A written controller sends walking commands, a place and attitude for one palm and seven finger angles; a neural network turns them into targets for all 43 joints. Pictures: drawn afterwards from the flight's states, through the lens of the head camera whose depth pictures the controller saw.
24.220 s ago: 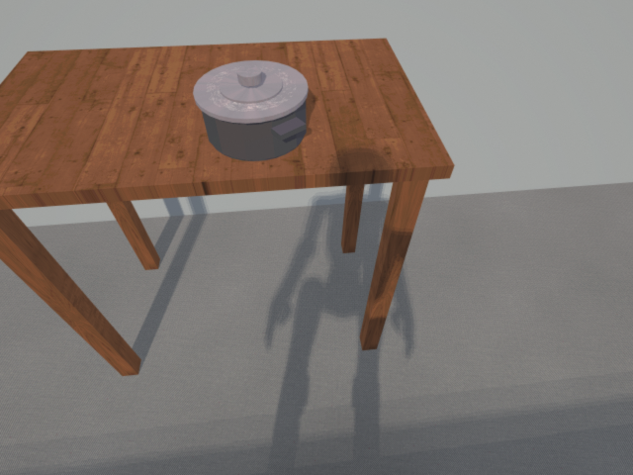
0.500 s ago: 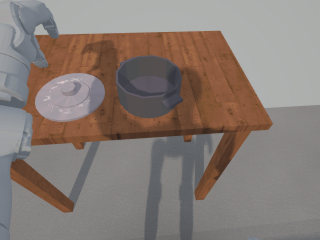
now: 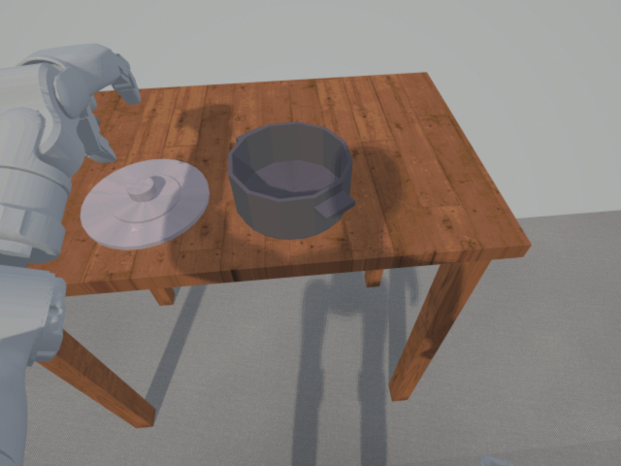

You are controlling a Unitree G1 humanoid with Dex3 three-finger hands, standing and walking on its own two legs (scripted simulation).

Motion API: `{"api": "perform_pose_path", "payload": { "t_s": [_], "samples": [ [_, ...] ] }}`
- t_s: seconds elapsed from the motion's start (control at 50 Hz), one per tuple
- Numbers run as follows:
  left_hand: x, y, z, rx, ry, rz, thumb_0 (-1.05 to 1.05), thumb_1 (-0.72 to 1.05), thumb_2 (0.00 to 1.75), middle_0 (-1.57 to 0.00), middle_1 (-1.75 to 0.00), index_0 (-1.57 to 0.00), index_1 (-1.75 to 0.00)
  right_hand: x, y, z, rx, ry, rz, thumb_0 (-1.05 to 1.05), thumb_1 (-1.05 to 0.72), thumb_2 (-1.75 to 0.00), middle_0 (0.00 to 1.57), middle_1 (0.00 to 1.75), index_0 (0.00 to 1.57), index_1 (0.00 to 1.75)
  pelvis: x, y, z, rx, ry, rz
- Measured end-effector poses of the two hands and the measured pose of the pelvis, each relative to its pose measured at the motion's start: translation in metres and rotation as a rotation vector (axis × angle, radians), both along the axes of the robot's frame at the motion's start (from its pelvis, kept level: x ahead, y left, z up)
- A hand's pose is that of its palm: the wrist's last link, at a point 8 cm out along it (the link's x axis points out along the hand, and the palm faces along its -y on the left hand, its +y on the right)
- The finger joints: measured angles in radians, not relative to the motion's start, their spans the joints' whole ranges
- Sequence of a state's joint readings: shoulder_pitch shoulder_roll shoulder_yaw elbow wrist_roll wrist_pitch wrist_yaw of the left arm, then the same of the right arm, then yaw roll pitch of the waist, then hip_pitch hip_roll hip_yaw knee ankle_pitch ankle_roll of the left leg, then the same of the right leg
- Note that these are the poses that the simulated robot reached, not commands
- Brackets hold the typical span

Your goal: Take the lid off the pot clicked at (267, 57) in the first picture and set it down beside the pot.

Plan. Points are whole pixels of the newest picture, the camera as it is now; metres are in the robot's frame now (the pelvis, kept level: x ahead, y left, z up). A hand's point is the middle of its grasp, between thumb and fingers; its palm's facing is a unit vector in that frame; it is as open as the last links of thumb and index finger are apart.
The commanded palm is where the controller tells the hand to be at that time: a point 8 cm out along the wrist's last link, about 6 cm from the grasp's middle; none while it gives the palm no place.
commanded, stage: draw the hand back to the body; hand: left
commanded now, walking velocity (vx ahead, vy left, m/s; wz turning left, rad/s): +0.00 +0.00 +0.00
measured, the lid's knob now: (141, 189) +0.50 +0.26 +0.08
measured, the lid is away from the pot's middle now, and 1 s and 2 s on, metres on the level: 0.23 0.23 0.23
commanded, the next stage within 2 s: step back with the hand held close in 1.92 s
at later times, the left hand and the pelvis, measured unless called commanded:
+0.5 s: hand (99, 114) +0.39 +0.19 +0.28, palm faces +0.30 -0.93 -0.23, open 10.7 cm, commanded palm +0.33 +0.24 +0.28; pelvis +0.00 -0.04 +0.00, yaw +0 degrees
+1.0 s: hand (57, 192) +0.29 +0.19 +0.27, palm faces +0.45 -0.87 -0.19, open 8.4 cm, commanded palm +0.24 +0.23 +0.27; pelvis -0.01 -0.07 +0.00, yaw +0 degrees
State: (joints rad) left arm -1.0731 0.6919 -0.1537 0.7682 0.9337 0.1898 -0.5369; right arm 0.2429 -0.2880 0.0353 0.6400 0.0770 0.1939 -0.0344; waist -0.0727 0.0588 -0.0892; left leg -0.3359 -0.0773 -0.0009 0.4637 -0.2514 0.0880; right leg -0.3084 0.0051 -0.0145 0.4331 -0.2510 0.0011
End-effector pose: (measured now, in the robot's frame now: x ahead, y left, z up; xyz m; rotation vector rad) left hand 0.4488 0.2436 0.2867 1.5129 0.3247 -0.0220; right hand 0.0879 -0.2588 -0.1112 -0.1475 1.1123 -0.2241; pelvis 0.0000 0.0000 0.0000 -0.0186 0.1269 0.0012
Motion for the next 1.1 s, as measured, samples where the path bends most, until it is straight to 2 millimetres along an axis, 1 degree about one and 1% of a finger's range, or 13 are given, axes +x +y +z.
{"api": "perform_pose_path", "payload": {
  "t_s": [0.1, 0.16, 0.2, 0.28, 0.34, 0.4, 0.6, 0.66, 0.76, 0.86, 0.92, 1.0, 1.1],
  "samples": [
    [-0.023, 0.015, -0.002, 0.010, -0.005, 0.053, 0.00, -0.13, 0.91, -0.50, -0.60, -0.51, -0.60, 0.033, 0.004, 0.008, 0.016, -0.092, 0.055, 0.01, -0.90, -0.90, 0.20, 0.30, 0.20, 0.30, -0.003, -0.002, 0.000, 0.002, -0.020, 0.005],
    [-0.040, 0.017, -0.007, 0.022, 0.003, 0.062, 0.00, -0.13, 0.91, -0.50, -0.60, -0.50, -0.60, 0.053, 0.008, 0.014, 0.019, -0.135, 0.101, 0.01, -0.90, -0.90, 0.20, 0.30, 0.20, 0.30, -0.006, -0.003, 0.000, 0.003, -0.033, 0.017],
    [-0.050, 0.012, -0.005, -0.316, -0.136, -0.045, 0.00, -0.14, 0.91, -0.50, -0.60, -0.51, -0.60, 0.064, 0.013, 0.021, 0.006, -0.190, 0.140, 0.01, -0.90, -0.90, 0.20, 0.30, 0.20, 0.30, -0.009, -0.005, 0.001, 0.005, -0.059, 0.024],
    [-0.067, -0.001, -0.003, -0.803, -0.461, -0.188, 0.00, -0.14, 0.91, -0.51, -0.60, -0.51, -0.60, 0.074, 0.025, 0.032, -0.002, -0.253, 0.205, 0.01, -0.90, -0.90, 0.19, 0.30, 0.20, 0.30, -0.011, -0.014, 0.002, 0.013, -0.100, 0.020],
    [-0.077, -0.002, -0.007, -1.013, -0.628, -0.193, 0.00, -0.13, 0.91, -0.50, -0.60, -0.51, -0.60, 0.074, 0.026, 0.039, -0.005, -0.275, 0.211, 0.01, -0.90, -0.90, 0.20, 0.30, 0.21, 0.30, -0.010, -0.022, 0.003, 0.011, -0.116, 0.010],
    [-0.086, -0.006, -0.008, -1.117, -0.742, -0.193, 0.00, -0.11, 0.91, -0.49, -0.59, -0.50, -0.59, 0.072, 0.020, 0.041, -0.009, -0.291, 0.207, 0.01, -0.90, -0.90, 0.20, 0.30, 0.21, 0.30, -0.007, -0.029, 0.004, 0.008, -0.130, 0.005],
    [-0.115, -0.006, -0.004, -1.151, -0.891, -0.142, 0.00, 0.08, 0.91, -0.43, -0.54, -0.44, -0.53, 0.055, -0.022, 0.024, -0.021, -0.235, 0.148, 0.01, -0.90, -0.90, 0.20, 0.30, 0.21, 0.30, 0.002, -0.044, 0.005, 0.011, -0.135, -0.012],
    [-0.127, -0.012, -0.007, -1.145, -0.901, -0.151, 0.00, 0.15, 0.91, -0.41, -0.52, -0.42, -0.51, 0.054, -0.032, 0.022, -0.029, -0.224, 0.148, 0.01, -0.90, -0.90, 0.20, 0.30, 0.21, 0.30, 0.003, -0.049, 0.005, 0.015, -0.139, -0.010],
    [-0.147, -0.006, -0.006, -1.121, -0.947, -0.117, 0.00, 0.28, 0.90, -0.38, -0.48, -0.38, -0.48, 0.061, -0.044, 0.026, -0.043, -0.250, 0.141, 0.01, -0.90, -0.90, 0.20, 0.30, 0.21, 0.30, 0.001, -0.059, 0.004, 0.020, -0.148, -0.008],
    [-0.172, -0.016, -0.005, -1.126, -0.979, -0.136, 0.00, 0.41, 0.90, -0.34, -0.44, -0.35, -0.44, 0.076, -0.046, 0.032, -0.037, -0.314, 0.163, 0.01, -0.90, -0.90, 0.20, 0.30, 0.20, 0.30, -0.002, -0.064, 0.004, 0.021, -0.161, -0.002],
    [-0.183, -0.013, -0.009, -1.109, -0.973, -0.117, 0.00, 0.48, 0.90, -0.32, -0.42, -0.33, -0.42, 0.083, -0.043, 0.036, -0.029, -0.347, 0.172, 0.01, -0.90, -0.90, 0.20, 0.30, 0.20, 0.30, -0.006, -0.067, 0.004, 0.023, -0.172, 0.001],
    [-0.201, -0.008, -0.013, -1.106, -0.990, -0.084, 0.01, 0.58, 0.90, -0.29, -0.39, -0.30, -0.39, 0.088, -0.037, 0.040, -0.018, -0.381, 0.191, 0.01, -0.90, -0.90, 0.20, 0.30, 0.20, 0.30, -0.011, -0.069, 0.004, 0.022, -0.185, 0.002],
    [-0.223, -0.016, -0.010, -1.106, -1.022, -0.119, 0.01, 0.71, 0.90, -0.25, -0.35, -0.26, -0.35, 0.091, -0.026, 0.041, -0.004, -0.406, 0.219, 0.01, -0.90, -0.90, 0.20, 0.30, 0.21, 0.30, -0.016, -0.067, 0.004, 0.022, -0.199, 0.008]
  ]
}}
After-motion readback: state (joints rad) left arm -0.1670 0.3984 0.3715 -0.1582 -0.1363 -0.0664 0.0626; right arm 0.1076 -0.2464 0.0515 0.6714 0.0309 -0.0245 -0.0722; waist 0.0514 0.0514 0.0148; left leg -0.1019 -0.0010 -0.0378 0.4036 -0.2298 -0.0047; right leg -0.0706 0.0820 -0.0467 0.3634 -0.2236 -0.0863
